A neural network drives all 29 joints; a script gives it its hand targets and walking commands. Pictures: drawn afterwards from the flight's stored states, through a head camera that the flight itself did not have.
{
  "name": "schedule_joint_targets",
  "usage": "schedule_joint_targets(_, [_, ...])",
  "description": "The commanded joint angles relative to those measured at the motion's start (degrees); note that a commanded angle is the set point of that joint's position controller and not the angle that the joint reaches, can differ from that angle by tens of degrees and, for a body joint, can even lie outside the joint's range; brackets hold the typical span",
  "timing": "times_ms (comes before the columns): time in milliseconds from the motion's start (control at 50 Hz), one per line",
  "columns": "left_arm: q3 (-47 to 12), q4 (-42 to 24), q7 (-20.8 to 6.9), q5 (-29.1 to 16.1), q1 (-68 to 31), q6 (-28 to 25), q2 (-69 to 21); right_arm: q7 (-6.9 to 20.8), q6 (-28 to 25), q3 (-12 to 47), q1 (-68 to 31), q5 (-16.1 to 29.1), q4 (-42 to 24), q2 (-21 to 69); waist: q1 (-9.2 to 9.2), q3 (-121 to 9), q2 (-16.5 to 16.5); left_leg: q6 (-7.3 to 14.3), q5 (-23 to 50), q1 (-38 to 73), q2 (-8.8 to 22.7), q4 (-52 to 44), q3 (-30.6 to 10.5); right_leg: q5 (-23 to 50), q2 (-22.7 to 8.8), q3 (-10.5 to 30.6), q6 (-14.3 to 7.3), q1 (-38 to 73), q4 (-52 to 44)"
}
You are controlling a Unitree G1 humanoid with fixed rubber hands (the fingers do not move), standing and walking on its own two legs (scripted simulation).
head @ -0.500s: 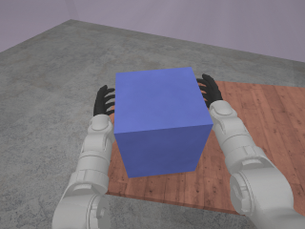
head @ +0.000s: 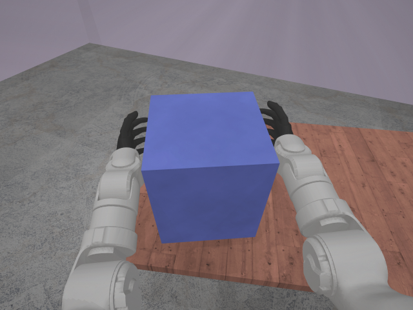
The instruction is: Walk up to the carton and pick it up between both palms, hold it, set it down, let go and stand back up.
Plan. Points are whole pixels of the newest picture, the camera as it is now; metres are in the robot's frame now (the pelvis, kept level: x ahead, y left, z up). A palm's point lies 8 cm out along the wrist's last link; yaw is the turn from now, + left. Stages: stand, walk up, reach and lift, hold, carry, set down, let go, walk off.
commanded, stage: reach and lift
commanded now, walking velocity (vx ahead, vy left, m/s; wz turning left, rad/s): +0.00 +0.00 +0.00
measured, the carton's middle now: (205, 170) +0.40 +0.05 +0.09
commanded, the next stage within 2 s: hold in 1.66 s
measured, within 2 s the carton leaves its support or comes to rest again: neither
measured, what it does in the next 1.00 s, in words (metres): stands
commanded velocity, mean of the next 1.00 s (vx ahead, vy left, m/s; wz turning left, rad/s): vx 0.00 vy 0.00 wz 0.00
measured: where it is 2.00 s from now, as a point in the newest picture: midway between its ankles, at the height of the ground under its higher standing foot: outside the picture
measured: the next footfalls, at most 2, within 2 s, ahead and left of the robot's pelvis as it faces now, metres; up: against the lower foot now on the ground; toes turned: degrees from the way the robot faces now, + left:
none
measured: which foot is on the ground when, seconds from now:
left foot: down 0.00-1.00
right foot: down 0.00-1.00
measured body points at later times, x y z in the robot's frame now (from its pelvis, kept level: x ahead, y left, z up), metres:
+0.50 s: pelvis +0.00 +0.01 +0.00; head -0.04 +0.01 +0.45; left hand +0.39 +0.19 +0.19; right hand +0.43 -0.11 +0.20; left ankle +0.04 +0.13 -0.74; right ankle +0.03 -0.10 -0.74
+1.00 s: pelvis -0.01 +0.01 +0.00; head -0.05 +0.01 +0.45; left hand +0.40 +0.19 +0.22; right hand +0.42 -0.11 +0.22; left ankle +0.04 +0.13 -0.74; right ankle +0.03 -0.10 -0.74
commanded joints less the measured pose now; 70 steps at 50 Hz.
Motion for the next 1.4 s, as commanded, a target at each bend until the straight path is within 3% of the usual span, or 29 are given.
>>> schedule_joint_targets(0, [-38.74, -18.43, -6.23, -15.11, -63.46, -3.45, -38.94, 4.79, -3.47, 12.08, -48.30, 7.57, -21.79, 46.01, -10.26, -40.12, -0.38, -1.36, 10.72, 20.36, -3.80, -4.09, -1.09, 14.03, -1.22, -3.36, 3.59, 26.55, -5.20])
schedule_joint_targets(40, [-40.23, -21.13, -5.34, -15.98, -67.35, -2.88, -38.75, 4.16, -2.68, 11.56, -48.94, 9.00, -23.44, 45.67, -12.24, -40.65, 2.75, -2.91, 14.48, 24.63, -4.44, -2.76, -1.49, 12.78, -0.65, -3.82, 3.76, 22.27, -6.13])
schedule_joint_targets(100, [-39.43, -22.82, -4.29, -16.39, -68.13, -2.34, -39.57, 5.11, -2.30, 12.52, -50.85, 10.01, -24.00, 45.01, -9.68, -41.35, 4.96, -3.27, 15.86, 25.10, -4.09, -2.34, -1.46, 11.65, -0.19, -4.19, 2.58, 20.56, -5.99])
schedule_joint_targets(120, [-35.80, -15.94, -4.11, -14.42, -66.33, -1.58, -37.32, 5.48, -1.40, 11.78, -49.34, 9.38, -19.25, 43.67, -9.29, -34.99, 2.77, -2.25, 9.38, 22.55, -4.03, -3.57, -1.69, 6.77, -0.11, -4.14, 2.36, 19.18, -7.17])
schedule_joint_targets(140, [-38.55, -23.01, -4.70, -16.73, -68.86, -1.69, -37.11, 4.58, -0.79, 14.51, -48.69, 11.49, -24.00, 47.49, -9.88, -38.77, 0.76, -1.64, 10.80, 23.62, -4.45, -3.20, -1.24, 11.17, -0.49, -3.05, 3.19, 23.08, -6.42])
schedule_joint_targets(220, [-34.71, -17.64, -5.02, -14.14, -68.11, 0.10, -35.28, 5.40, 0.75, 12.82, -50.46, 10.41, -19.77, 44.13, -8.95, -33.43, 2.86, -1.74, 7.22, 21.72, -4.13, -5.07, -1.09, 6.79, -0.48, -3.64, 2.85, 21.17, -7.04])
schedule_joint_targets(240, [-34.56, -15.88, -5.90, -13.66, -64.12, 1.14, -35.13, 4.34, 1.49, 11.39, -47.11, 10.34, -19.11, 43.96, -11.05, -34.04, 2.62, -1.45, 7.06, 22.31, -4.57, -4.33, -1.50, 8.57, -0.68, -3.22, 3.49, 22.45, -7.12])
schedule_joint_targets(300, [-31.77, -14.47, -6.96, -14.49, -65.84, 1.76, -34.33, 4.33, 1.65, 13.86, -55.62, 11.67, -25.69, 46.10, -8.12, -35.62, -1.62, 0.54, 5.90, 19.58, -4.85, -5.54, -0.78, 9.32, -1.49, -2.08, 4.09, 25.98, -7.27])
schedule_joint_targets(340, [-34.89, -19.52, -7.57, -16.57, -66.44, 1.54, -35.46, 2.57, 2.48, 15.46, -52.70, 12.84, -29.78, 48.11, -10.73, -41.60, -1.33, 0.17, 9.62, 19.19, -5.97, -3.84, -0.84, 17.87, -1.66, -1.20, 4.77, 30.90, -5.79])
schedule_joint_targets(360, [-32.00, -15.65, -7.20, -13.59, -68.63, 2.14, -35.75, 3.94, 2.50, 13.20, -56.86, 12.59, -23.96, 43.66, -10.36, -36.06, 2.89, -0.79, 8.44, 18.89, -5.42, -5.14, -1.87, 12.84, -1.25, -2.73, 3.91, 27.64, -5.65])
schedule_joint_targets(400, [-34.71, -17.29, -7.02, -15.61, -65.17, 2.81, -34.18, 3.13, 2.50, 17.17, -56.65, 14.67, -31.72, 45.41, -9.24, -41.02, 0.01, -0.66, 13.55, 20.66, -5.80, -3.69, -1.37, 17.68, -0.31, -2.58, 3.99, 29.21, -5.70])
schedule_joint_targets(420, [-37.77, -23.73, -6.99, -17.31, -66.69, 2.40, -36.39, 2.19, 3.53, 16.21, -51.68, 14.67, -30.35, 46.25, -13.35, -43.61, 2.44, -2.17, 13.07, 22.05, -5.59, -3.46, -1.48, 20.32, -0.98, -2.12, 4.47, 30.39, -5.23])
schedule_joint_targets(440, [-35.22, -23.37, -7.07, -16.71, -69.20, 2.18, -33.56, 2.24, 3.57, 16.88, -54.88, 14.89, -31.42, 47.39, -11.25, -42.42, -0.06, -0.77, 11.99, 20.28, -6.24, -3.35, -1.39, 19.34, -0.89, -2.37, 4.78, 30.22, -5.17])
schedule_joint_targets(480, [-38.53, -26.65, -6.94, -17.82, -67.88, 3.76, -36.51, 1.43, 4.97, 14.84, -49.51, 15.24, -30.11, 44.10, -15.18, -44.20, 4.94, -3.10, 15.41, 23.85, -5.44, -2.39, -2.46, 21.58, -0.40, -2.36, 3.92, 29.68, -4.65])
schedule_joint_targets(540, [-33.16, -20.08, -8.91, -16.80, -70.17, 4.81, -32.29, 1.55, 6.41, 14.10, -52.45, 13.93, -29.04, 45.28, -13.12, -38.19, -0.65, -0.40, 7.66, 19.48, -5.47, -4.74, -2.09, 15.01, -0.95, -2.27, 4.09, 29.54, -5.58])
schedule_joint_targets(580, [-33.20, -17.23, -9.37, -15.07, -67.80, 5.74, -34.28, 2.16, 7.18, 11.61, -51.91, 12.88, -25.27, 43.16, -13.87, -30.25, 3.32, -0.80, 3.24, 17.64, -5.36, -6.09, -1.87, 9.19, -1.72, -1.82, 4.11, 25.34, -6.66])
schedule_joint_targets(600, [-28.66, -10.99, -9.90, -12.81, -64.01, 6.99, -31.79, 1.78, 7.74, 13.93, -53.24, 13.68, -25.63, 43.77, -10.01, -30.43, -0.05, 0.62, 3.69, 16.97, -5.73, -6.18, -1.31, 9.23, -1.47, -1.48, 4.21, 27.67, -6.95])
schedule_joint_targets(620, [-29.55, -11.01, -10.02, -14.09, -65.98, 6.69, -33.14, 2.00, 7.21, 11.15, -55.89, 12.77, -26.23, 42.33, -12.02, -29.54, 1.24, -0.40, 1.79, 16.63, -5.09, -7.12, -1.72, 7.05, -1.65, -2.02, 4.10, 25.39, -7.05])
schedule_joint_targets(700, [-23.06, -8.40, -11.64, -11.07, -69.87, 6.63, -28.68, 1.83, 8.52, 10.28, -57.68, 12.09, -21.30, 45.10, -8.85, -26.73, -1.70, 2.55, -4.46, 12.13, -5.82, -8.33, -0.37, -0.59, -3.67, -0.10, 5.51, 25.88, -8.80])
schedule_joint_targets(820, [-30.17, -10.86, -10.16, -16.47, -74.44, 5.74, -33.53, 1.63, 7.34, 8.70, -62.76, 12.15, -26.07, 43.64, -14.12, -33.11, 2.06, -0.24, -2.47, 14.60, -4.63, -7.43, -1.51, 1.82, -1.78, -1.26, 3.27, 23.97, -7.74])
schedule_joint_targets(940, [-30.84, -10.06, -9.68, -16.40, -68.54, 7.70, -32.85, 0.66, 7.69, 14.00, -64.78, 15.87, -35.07, 44.17, -11.53, -35.90, 1.13, 0.19, 2.85, 16.48, -5.72, -5.44, -1.36, 10.00, -1.35, -0.83, 3.99, 28.07, -7.12])
schedule_joint_targets(1020, [-30.91, -16.05, -9.44, -16.89, -72.44, 7.79, -33.80, 1.05, 9.20, 12.15, -59.44, 16.19, -27.96, 43.81, -12.94, -34.86, 1.97, -0.96, 5.82, 18.47, -4.81, -5.41, -1.67, 11.88, -0.20, -1.80, 3.76, 26.22, -6.46])
schedule_joint_targets(1040, [-27.77, -12.05, -9.39, -14.44, -70.40, 8.12, -30.99, 1.18, 8.85, 13.87, -63.66, 17.01, -30.10, 43.86, -9.37, -35.98, 1.32, 0.23, 5.37, 16.88, -5.50, -4.89, -1.03, 10.60, -0.44, -1.33, 3.76, 28.13, -6.60])
schedule_joint_targets(1060, [-31.85, -12.93, -9.18, -16.84, -69.61, 8.38, -34.75, 0.83, 8.66, 13.09, -63.10, 16.82, -32.52, 42.38, -13.12, -37.32, 3.22, -1.22, 4.80, 19.13, -4.71, -5.10, -1.95, 10.41, -0.43, -1.69, 3.25, 26.07, -6.32])
schedule_joint_targets(1140, [-32.21, -18.40, -9.02, -18.07, -74.02, 8.57, -33.18, 0.30, 9.88, 16.27, -64.45, 19.30, -35.45, 44.77, -11.04, -40.92, 2.27, -0.37, 7.79, 18.28, -5.35, -3.72, -1.85, 15.04, -0.17, -1.10, 3.68, 28.63, -5.54])
schedule_joint_targets(1280, [-33.89, -17.49, -7.93, -18.51, -73.56, 10.41, -35.98, 1.04, 11.84, 12.10, -61.89, 18.66, -31.04, 40.71, -13.89, -34.43, 6.34, -2.95, 5.70, 19.44, -3.96, -4.55, -2.53, 9.69, 0.70, -2.25, 2.41, 22.26, -6.47])
schedule_joint_targets(1320, [-29.29, -11.23, -9.18, -16.80, -68.03, 11.30, -33.39, 0.26, 12.00, 16.08, -64.64, 19.95, -36.24, 42.99, -10.03, -36.14, 0.23, 0.52, 5.53, 16.45, -5.05, -3.90, -1.71, 13.24, -0.57, -0.16, 3.77, 28.08, -7.05])
schedule_joint_targets(1360, [-30.22, -12.87, -9.78, -16.80, -69.44, 11.53, -33.88, -0.27, 13.24, 14.37, -63.41, 19.78, -34.25, 42.10, -13.04, -34.69, 1.08, -0.33, 4.60, 16.22, -4.91, -4.68, -2.63, 14.85, -0.48, -0.56, 4.15, 27.33, -5.88])
schedule_joint_targets(1380, [-30.39, -13.15, -9.64, -16.51, -68.64, 11.80, -34.79, 0.00, 12.33, 16.61, -68.62, 21.38, -39.61, 42.99, -9.92, -37.96, 2.05, -0.17, 6.26, 16.41, -5.24, -4.26, -1.85, 14.41, -0.30, -0.14, 3.90, 29.16, -6.25])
